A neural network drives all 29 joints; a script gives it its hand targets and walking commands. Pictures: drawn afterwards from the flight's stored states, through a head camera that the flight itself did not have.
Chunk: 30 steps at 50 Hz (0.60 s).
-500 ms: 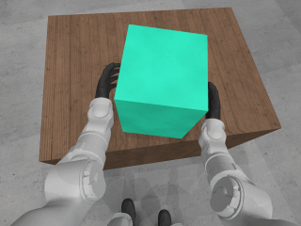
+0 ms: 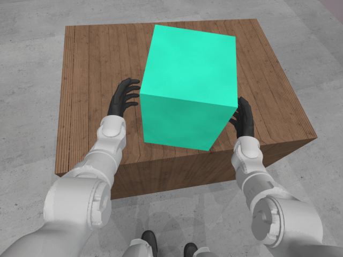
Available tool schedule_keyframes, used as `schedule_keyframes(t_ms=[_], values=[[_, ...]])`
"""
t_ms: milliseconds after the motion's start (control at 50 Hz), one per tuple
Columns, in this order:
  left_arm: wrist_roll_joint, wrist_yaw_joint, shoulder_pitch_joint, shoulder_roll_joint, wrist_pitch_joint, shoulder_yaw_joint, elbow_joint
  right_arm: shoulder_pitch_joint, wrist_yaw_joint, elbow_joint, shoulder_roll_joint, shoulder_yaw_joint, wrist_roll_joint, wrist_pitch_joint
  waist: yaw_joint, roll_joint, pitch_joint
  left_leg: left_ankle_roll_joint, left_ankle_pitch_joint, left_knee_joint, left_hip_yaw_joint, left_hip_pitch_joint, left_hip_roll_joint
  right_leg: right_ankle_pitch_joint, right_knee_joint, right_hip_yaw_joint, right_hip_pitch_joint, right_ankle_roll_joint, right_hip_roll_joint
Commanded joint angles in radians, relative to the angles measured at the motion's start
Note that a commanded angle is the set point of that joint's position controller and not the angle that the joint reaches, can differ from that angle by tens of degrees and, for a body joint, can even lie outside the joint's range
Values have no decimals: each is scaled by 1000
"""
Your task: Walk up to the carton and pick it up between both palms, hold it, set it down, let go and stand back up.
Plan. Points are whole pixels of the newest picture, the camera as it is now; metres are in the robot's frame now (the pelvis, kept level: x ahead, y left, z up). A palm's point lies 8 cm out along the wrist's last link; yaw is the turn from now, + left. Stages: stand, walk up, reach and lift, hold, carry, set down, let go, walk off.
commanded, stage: set down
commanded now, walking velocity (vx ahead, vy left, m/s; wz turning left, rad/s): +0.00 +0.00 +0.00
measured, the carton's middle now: (184, 95) +0.54 -0.03 -0.04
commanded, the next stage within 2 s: none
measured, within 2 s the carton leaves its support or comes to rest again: neither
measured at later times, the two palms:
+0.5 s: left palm (110, 136) +0.41 +0.15 -0.02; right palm (246, 134) +0.40 -0.16 +0.02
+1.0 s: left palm (102, 146) +0.37 +0.16 +0.01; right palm (259, 148) +0.36 -0.17 +0.03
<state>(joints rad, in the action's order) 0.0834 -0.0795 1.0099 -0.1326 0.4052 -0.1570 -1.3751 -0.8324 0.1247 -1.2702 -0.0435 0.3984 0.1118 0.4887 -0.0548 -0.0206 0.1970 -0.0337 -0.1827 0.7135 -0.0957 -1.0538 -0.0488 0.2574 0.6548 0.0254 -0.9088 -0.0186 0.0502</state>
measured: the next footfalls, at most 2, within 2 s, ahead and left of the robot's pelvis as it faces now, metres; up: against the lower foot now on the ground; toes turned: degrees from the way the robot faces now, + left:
none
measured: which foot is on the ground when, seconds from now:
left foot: down 0.00-1.00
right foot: down 0.00-1.00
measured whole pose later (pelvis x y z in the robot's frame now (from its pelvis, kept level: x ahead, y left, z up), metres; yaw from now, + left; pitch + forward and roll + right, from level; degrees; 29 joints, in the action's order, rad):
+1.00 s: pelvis -0.02 -0.01 +0.01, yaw +1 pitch +18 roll -4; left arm 0.00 -0.05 0.73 -0.16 0.44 -0.05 -1.32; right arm -0.71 0.14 -1.30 -0.07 0.17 -0.02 0.50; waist -0.05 -0.02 0.19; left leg -0.03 -0.18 0.71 -0.10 -0.87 -0.05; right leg 0.26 0.68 0.03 -0.74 -0.02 0.05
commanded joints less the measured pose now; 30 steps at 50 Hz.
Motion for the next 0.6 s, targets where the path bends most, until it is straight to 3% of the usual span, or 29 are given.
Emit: schedule_keyframes(t_ms=[0,80,120,140,160,180,200,220,240,260,280,300,340,400,420,460,480,500,560,580], values=[[-76,-15,364,-141,43,76,37,-383,-27,0,-211,-108,-129,25,-45,-158,810,151,211,8,218,752,-49,-204,11,58,-62,0,-8],[-118,-37,418,-154,31,126,-8,-448,-36,-24,-272,-79,-128,-25,-58,-154,747,156,-41,-38,259,682,-66,-90,31,71,-103,10,-8],[-109,-36,327,-161,27,114,19,-380,-40,7,-244,-117,-135,-24,-36,-126,741,153,-52,-52,277,718,-73,-116,30,65,-60,0,-9],[-124,-39,380,-166,24,137,-3,-438,-41,-28,-264,-96,-134,-44,-50,-148,726,153,-82,-56,279,699,-72,-83,33,66,-87,4,-13],[-112,-31,263,-145,16,138,20,-327,-43,-25,-236,-142,-156,-31,-39,-146,688,160,-71,-66,293,736,-78,-137,40,69,-44,4,-9],[-115,-31,344,-153,19,148,0,-411,-42,-29,-249,-117,-150,-39,-50,-149,698,158,-99,-67,284,710,-72,-93,28,70,-73,8,-11],[-129,-33,313,-154,15,156,8,-377,-44,-19,-240,-130,-151,-39,-59,-141,691,159,-101,-73,295,722,-79,-111,37,76,-66,4,-12],[-107,-26,239,-162,13,124,11,-310,-44,-24,-222,-166,-169,-29,-17,-135,685,154,-79,-77,286,734,-72,-138,31,63,-14,5,-11],[-115,-22,256,-145,18,137,23,-331,-42,-13,-223,-159,-158,-25,-35,-139,705,153,-66,-67,276,734,-68,-135,20,61,-12,5,-11],[-101,-21,189,-141,16,131,56,-267,-39,-14,-228,-162,-154,-11,-35,-144,703,162,-47,-75,296,780,-74,-166,23,68,6,1,-8],[-97,-22,227,-153,18,121,45,-320,-35,-23,-231,-146,-149,-12,-24,-148,717,163,-65,-71,292,766,-72,-139,15,61,-2,0,-11],[-81,-14,92,-130,16,116,99,-186,-33,3,-196,-189,-165,13,-17,-141,701,163,-14,-71,291,800,-71,-207,14,60,42,-1,-9],[-55,-5,88,-134,21,96,113,-194,-29,-27,-193,-181,-162,31,-11,-156,732,169,52,-64,284,843,-70,-218,5,54,56,-3,-6],[-50,-4,126,-162,37,74,147,-213,-12,-23,-173,-186,-157,39,-2,-145,727,156,19,-53,261,783,-64,-201,8,49,80,-6,-8],[-43,-3,72,-124,42,99,198,-146,-12,-17,-174,-189,-163,58,-24,-160,709,161,61,-58,271,815,-66,-244,6,56,94,0,-1],[-66,-14,158,-152,59,101,206,-213,-13,-48,-173,-167,-155,49,-29,-176,698,168,-4,-63,267,797,-71,-169,5,53,62,0,-3],[-59,-7,43,-129,59,105,253,-105,-10,-30,-144,-198,-156,63,-26,-159,698,164,63,-63,260,835,-66,-232,-9,53,107,4,-2],[-52,-4,30,-131,66,92,267,-102,-9,-39,-134,-205,-160,70,-15,-174,721,161,106,-48,254,840,-63,-234,-6,42,111,3,-3],[-55,-12,84,-168,81,78,274,-144,-3,-70,-145,-181,-160,58,-19,-181,708,167,37,-57,262,839,-65,-165,-7,36,83,0,1],[-57,-10,-5,-142,79,90,304,-71,-3,-58,-133,-205,-165,66,-23,-178,685,163,41,-65,260,844,-67,-195,-8,43,105,5,-2]])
